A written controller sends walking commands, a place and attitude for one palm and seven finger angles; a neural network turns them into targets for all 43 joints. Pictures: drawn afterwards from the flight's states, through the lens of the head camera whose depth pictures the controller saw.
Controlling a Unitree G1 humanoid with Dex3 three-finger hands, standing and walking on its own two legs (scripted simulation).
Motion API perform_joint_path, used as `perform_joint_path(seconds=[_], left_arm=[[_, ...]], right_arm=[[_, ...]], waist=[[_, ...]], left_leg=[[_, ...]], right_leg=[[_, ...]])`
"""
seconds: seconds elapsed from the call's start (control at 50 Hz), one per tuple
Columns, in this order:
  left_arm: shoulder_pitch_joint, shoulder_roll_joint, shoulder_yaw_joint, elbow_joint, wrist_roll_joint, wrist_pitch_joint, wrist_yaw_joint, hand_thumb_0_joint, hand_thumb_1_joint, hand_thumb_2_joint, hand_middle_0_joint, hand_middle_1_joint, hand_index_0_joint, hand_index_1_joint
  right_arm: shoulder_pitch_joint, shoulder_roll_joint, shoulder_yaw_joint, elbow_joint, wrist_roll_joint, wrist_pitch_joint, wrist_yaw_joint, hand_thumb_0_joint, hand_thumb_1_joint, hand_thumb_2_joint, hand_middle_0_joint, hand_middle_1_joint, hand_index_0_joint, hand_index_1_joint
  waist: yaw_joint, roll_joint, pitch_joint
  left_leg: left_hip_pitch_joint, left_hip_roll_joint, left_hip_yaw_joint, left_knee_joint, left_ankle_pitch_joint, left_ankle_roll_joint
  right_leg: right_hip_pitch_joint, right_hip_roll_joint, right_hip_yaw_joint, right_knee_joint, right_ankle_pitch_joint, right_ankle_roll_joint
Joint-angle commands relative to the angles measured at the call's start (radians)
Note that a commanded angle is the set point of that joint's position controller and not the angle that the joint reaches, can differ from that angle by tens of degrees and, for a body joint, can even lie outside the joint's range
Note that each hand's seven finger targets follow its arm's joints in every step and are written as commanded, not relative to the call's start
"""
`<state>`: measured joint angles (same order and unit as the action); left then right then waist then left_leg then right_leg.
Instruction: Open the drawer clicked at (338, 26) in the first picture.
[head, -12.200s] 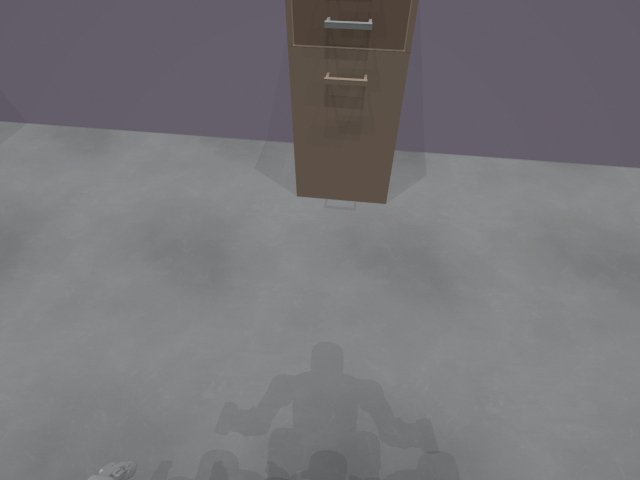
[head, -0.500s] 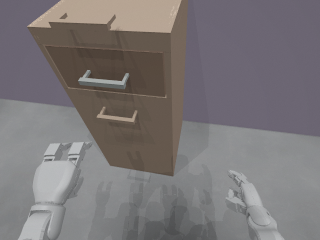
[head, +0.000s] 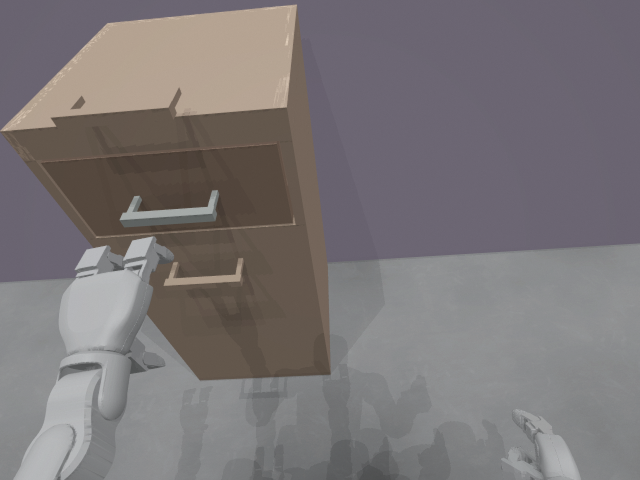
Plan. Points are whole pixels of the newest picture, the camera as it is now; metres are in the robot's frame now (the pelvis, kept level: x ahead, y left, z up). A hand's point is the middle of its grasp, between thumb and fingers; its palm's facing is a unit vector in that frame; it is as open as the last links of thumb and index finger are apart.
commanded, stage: raise the hand with hooked fingers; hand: left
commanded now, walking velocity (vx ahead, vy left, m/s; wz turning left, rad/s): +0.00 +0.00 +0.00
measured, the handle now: (172, 208) +0.50 +0.32 +0.04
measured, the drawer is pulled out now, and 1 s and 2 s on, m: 0.00 0.00 0.00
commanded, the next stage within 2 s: move the hooked fingers above the handle in 0.74 s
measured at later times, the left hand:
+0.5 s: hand (95, 253) +0.31 +0.29 +0.16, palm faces +0.08 -0.05 -1.00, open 13.8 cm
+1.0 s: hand (118, 261) +0.31 +0.27 +0.14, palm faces +0.05 -0.04 -1.00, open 13.8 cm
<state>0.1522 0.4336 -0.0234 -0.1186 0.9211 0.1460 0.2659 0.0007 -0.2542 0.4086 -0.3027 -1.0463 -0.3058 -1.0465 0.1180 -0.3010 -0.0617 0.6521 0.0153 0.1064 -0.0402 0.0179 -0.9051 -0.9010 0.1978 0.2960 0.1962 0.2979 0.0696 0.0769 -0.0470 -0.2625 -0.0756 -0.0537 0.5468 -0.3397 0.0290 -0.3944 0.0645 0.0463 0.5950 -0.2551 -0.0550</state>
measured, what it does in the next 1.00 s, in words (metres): stands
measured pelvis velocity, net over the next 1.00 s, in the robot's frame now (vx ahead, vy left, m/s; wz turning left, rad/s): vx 0.00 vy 0.02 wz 0.03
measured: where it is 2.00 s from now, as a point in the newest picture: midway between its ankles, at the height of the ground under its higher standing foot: outside the picture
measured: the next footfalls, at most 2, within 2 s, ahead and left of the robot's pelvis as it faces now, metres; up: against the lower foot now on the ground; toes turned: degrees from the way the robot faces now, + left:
none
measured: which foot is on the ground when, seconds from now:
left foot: down 0.00-1.00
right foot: down 0.00-1.00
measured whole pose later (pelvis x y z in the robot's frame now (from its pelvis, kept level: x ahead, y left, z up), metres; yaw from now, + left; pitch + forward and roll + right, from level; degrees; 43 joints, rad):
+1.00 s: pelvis +0.00 +0.02 +0.01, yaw +2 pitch +1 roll +0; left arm -0.21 0.53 -0.08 0.02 0.90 0.13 -0.07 0.00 -0.49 0.31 -0.32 -1.20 -0.32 -1.20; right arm 0.10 -0.25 0.03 0.62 0.03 0.11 0.00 0.01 -0.90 -0.90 0.20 0.30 0.20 0.30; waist 0.09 0.09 -0.01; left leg -0.15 -0.09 -0.08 0.39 -0.25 0.06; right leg -0.26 0.03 0.03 0.42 -0.17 -0.03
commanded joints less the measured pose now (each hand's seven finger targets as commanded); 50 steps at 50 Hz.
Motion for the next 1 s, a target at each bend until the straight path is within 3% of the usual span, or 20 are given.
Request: perform_joint_path(seconds=[0.0, 0.08, 0.14, 0.18, 0.2, 0.32, 0.38, 0.42, 0.5, 0.58, 0.64, 0.68, 0.8, 0.86, 0.96, 0.98], left_arm=[[-0.375, 0.188, 0.042, -0.174, 0.01, 0.05, -0.051, 0.0, -0.477, 0.31, -0.298, -1.185, -0.298, -1.185], [-0.477, 0.25, 0.072, -0.133, 0.032, 0.069, -0.126, 0.0, -0.5, 0.3, -0.3, -1.2, -0.3, -1.2], [-0.547, 0.262, 0.073, -0.105, 0.041, 0.074, -0.171, 0.0, -0.5, 0.3, -0.3, -1.2, -0.3, -1.2], [-0.595, 0.28, 0.089, -0.086, 0.032, 0.08, -0.201, 0.0, -0.5, 0.3, -0.3, -1.2, -0.3, -1.2], [-0.627, 0.264, 0.064, -0.06, 0.03, 0.083, -0.218, 0.0, -0.5, 0.3, -0.3, -1.2, -0.3, -1.2], [-0.791, 0.278, 0.037, -0.063, 0.019, 0.067, -0.306, 0.0, -0.5, 0.3, -0.3, -1.2, -0.3, -1.2], [-0.675, 0.228, 0.013, -0.017, 0.01, 0.057, -0.351, 0.0, -0.5, 0.3, -0.3, -1.2, -0.3, -1.2], [-0.646, 0.25, 0.033, -0.055, -0.005, 0.033, -0.369, 0.0, -0.5, 0.3, -0.3, -1.2, -0.3, -1.2], [-0.67, 0.303, 0.095, -0.164, -0.01, -0.03, -0.351, 0.0, -0.5, 0.3, -0.3, -1.2, -0.3, -1.2], [-0.691, 0.363, 0.179, -0.224, -0.017, -0.083, -0.28, 0.0, -0.5, 0.3, -0.3, -1.2, -0.3, -1.2], [-0.674, 0.332, 0.169, -0.176, -0.027, -0.082, -0.235, 0.0, -0.5, 0.3, -0.3, -1.2, -0.3, -1.2], [-0.65, 0.31, 0.161, -0.132, -0.032, -0.054, -0.225, 0.0, -0.5, 0.3, -0.3, -1.2, -0.3, -1.2], [-0.614, 0.239, 0.055, -0.08, -0.033, 0.024, -0.276, 0.0, -0.5, 0.3, -0.3, -1.2, -0.3, -1.2], [-0.653, 0.298, 0.081, -0.065, -0.015, 0.025, -0.302, 0.0, -0.5, 0.3, -0.3, -1.2, -0.3, -1.2], [-0.715, 0.381, 0.162, -0.03, -0.002, -0.045, -0.286, 0.0, -0.5, 0.3, -0.3, -1.2, -0.3, -1.2], [-0.732, 0.423, 0.205, -0.002, -0.01, -0.058, -0.277, 0.0, -0.5, 0.3, -0.3, -1.2, -0.3, -1.2]], right_arm=[[-0.224, -0.042, 0.027, -0.2, 0.015, -0.062, -0.013, 0.0, -0.9, -0.9, 0.2, 0.3, 0.2, 0.3], [-0.226, -0.04, 0.049, -0.199, 0.013, -0.054, -0.015, 0.0, -0.9, -0.9, 0.2, 0.3, 0.2, 0.3], [-0.215, -0.033, 0.062, -0.193, 0.011, -0.046, -0.008, 0.0, -0.9, -0.9, 0.2, 0.3, 0.2, 0.3], [-0.21, -0.036, 0.066, -0.196, 0.013, -0.042, -0.003, 0.0, -0.9, -0.9, 0.2, 0.3, 0.2, 0.3], [-0.213, -0.033, 0.072, -0.193, 0.015, -0.04, 0.001, 0.0, -0.9, -0.9, 0.2, 0.3, 0.2, 0.3], [-0.18, -0.042, 0.072, -0.198, 0.014, -0.04, 0.014, 0.0, -0.9, -0.9, 0.2, 0.3, 0.2, 0.3], [-0.159, -0.045, 0.066, -0.206, 0.017, -0.039, 0.03, 0.0, -0.9, -0.9, 0.2, 0.3, 0.2, 0.3], [-0.137, -0.053, 0.061, -0.208, 0.011, -0.038, 0.04, 0.0, -0.9, -0.9, 0.2, 0.3, 0.2, 0.3], [-0.126, -0.053, 0.057, -0.22, 0.001, -0.053, 0.053, 0.0, -0.9, -0.9, 0.2, 0.3, 0.2, 0.3], [-0.117, -0.055, 0.049, -0.207, -0.001, -0.07, 0.06, 0.0, -0.9, -0.9, 0.2, 0.3, 0.2, 0.3], [-0.103, -0.055, 0.041, -0.182, 0.003, -0.073, 0.062, 0.0, -0.9, -0.9, 0.2, 0.3, 0.2, 0.3], [-0.11, -0.059, 0.038, -0.181, 0.013, -0.07, 0.067, 0.0, -0.9, -0.9, 0.2, 0.3, 0.2, 0.3], [-0.126, -0.065, 0.04, -0.187, 0.017, -0.052, 0.061, 0.0, -0.9, -0.9, 0.2, 0.3, 0.2, 0.3], [-0.131, -0.074, 0.045, -0.187, 0.013, -0.04, 0.047, 0.0, -0.9, -0.9, 0.2, 0.3, 0.2, 0.3], [-0.123, -0.06, 0.056, -0.182, 0.006, -0.041, 0.019, 0.0, -0.9, -0.9, 0.2, 0.3, 0.2, 0.3], [-0.119, -0.063, 0.056, -0.175, 0.008, -0.041, 0.015, 0.0, -0.9, -0.9, 0.2, 0.3, 0.2, 0.3]], waist=[[0.007, -0.062, -0.168], [0.024, -0.035, -0.146], [0.029, -0.017, -0.144], [0.028, -0.021, -0.138], [0.021, -0.022, -0.11], [0.007, -0.008, -0.164], [0.014, -0.011, -0.151], [0.02, -0.04, -0.174], [0.036, -0.014, -0.234], [0.049, 0.042, -0.243], [0.046, 0.048, -0.233], [0.043, 0.009, -0.221], [0.023, -0.06, -0.238], [0.012, -0.096, -0.213], [0.025, -0.066, -0.231], [0.023, -0.061, -0.226]], left_leg=[[-0.028, 0.023, 0.033, -0.121, 0.197, 0.02], [0.01, 0.042, 0.009, -0.176, 0.231, 0.008], [0.032, 0.047, 0.004, -0.197, 0.275, -0.003], [0.041, 0.053, 0.001, -0.207, 0.301, -0.01], [0.035, 0.054, 0.002, -0.212, 0.299, -0.012], [0.095, 0.066, -0.022, -0.219, 0.362, -0.029], [0.097, 0.076, -0.027, -0.218, 0.407, -0.041], [0.108, 0.077, -0.028, -0.213, 0.464, -0.042], [0.12, 0.072, -0.038, -0.202, 0.532, -0.045], [0.122, 0.073, -0.057, -0.205, 0.563, -0.064], [0.126, 0.063, -0.049, -0.197, 0.591, -0.072], [0.102, 0.059, -0.036, -0.202, 0.536, -0.068], [0.085, 0.045, 0.0, -0.198, 0.479, -0.04], [0.059, 0.044, 0.01, -0.202, 0.421, -0.02], [0.037, 0.026, 0.015, -0.194, 0.385, -0.001], [0.023, 0.027, 0.013, -0.193, 0.355, -0.001]], right_leg=[[0.277, -0.075, 0.024, -0.135, 0.061, 0.022], [0.313, -0.061, -0.007, -0.144, 0.075, 0.007], [0.335, -0.055, -0.021, -0.148, 0.117, 0.002], [0.344, -0.05, -0.026, -0.156, 0.136, -0.001], [0.333, -0.052, -0.031, -0.159, 0.132, -0.002], [0.327, -0.049, -0.049, -0.168, 0.149, -0.007], [0.315, -0.045, -0.057, -0.171, 0.155, -0.009], [0.335, -0.048, -0.059, -0.175, 0.195, -0.007], [0.365, -0.048, -0.057, -0.168, 0.225, -0.009], [0.361, -0.04, -0.052, -0.17, 0.231, -0.013], [0.343, -0.044, -0.054, -0.178, 0.253, -0.014], [0.344, -0.04, -0.054, -0.182, 0.237, -0.014], [0.376, -0.054, -0.055, -0.186, 0.257, -0.005], [0.371, -0.055, -0.05, -0.194, 0.243, 0.001], [0.407, -0.059, -0.034, -0.192, 0.244, 0.004], [0.406, -0.057, -0.026, -0.198, 0.22, 0.005]])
